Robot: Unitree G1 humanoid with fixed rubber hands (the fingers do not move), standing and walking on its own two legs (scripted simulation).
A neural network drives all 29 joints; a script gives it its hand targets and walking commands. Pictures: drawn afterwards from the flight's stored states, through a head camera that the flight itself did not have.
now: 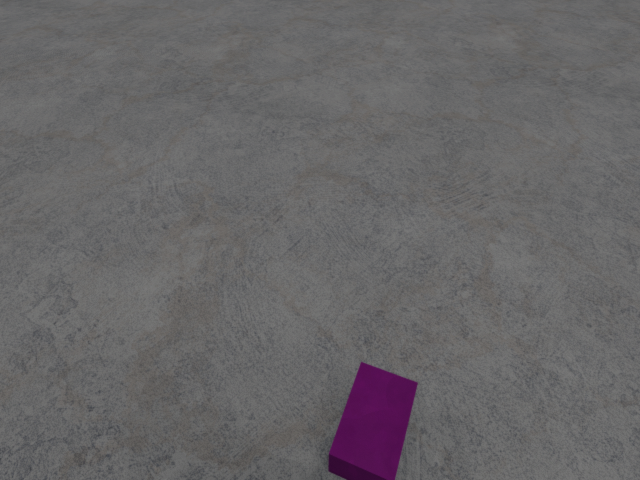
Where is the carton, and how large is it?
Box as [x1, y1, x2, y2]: [328, 362, 417, 479]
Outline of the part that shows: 361,362 329,452 328,470 347,479 394,479 417,383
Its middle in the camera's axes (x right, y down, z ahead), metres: +0.14 +0.53 +1.09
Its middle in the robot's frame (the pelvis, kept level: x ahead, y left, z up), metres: +0.42 -0.10 -0.68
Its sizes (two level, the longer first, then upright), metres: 0.261 0.167 0.178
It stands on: the floor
